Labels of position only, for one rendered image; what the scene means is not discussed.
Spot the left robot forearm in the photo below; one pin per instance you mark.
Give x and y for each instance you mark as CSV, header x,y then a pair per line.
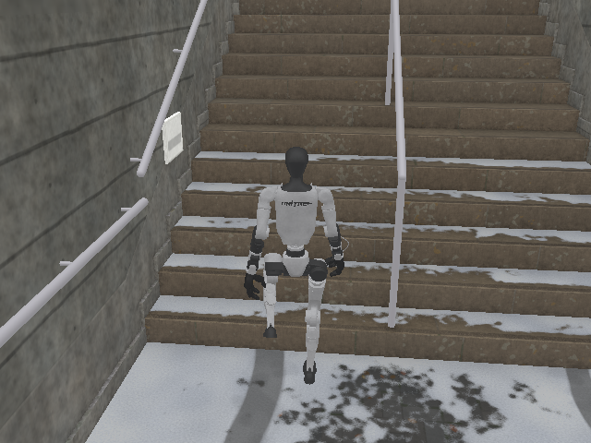
x,y
254,254

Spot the right robot forearm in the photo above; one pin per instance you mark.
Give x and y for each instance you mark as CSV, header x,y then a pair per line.
x,y
336,245

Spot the humanoid robot torso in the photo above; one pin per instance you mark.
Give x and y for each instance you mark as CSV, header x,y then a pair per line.
x,y
296,214

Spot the left robot hand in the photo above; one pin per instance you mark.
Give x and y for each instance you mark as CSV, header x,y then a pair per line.
x,y
250,287

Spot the left robot shin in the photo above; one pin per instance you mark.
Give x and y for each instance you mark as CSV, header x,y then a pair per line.
x,y
269,298

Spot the right robot hand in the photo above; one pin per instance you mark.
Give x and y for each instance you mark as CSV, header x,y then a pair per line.
x,y
332,263

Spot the robot left upper arm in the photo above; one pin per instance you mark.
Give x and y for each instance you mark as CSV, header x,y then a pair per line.
x,y
266,196

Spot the robot right upper arm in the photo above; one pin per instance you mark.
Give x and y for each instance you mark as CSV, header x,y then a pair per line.
x,y
328,209

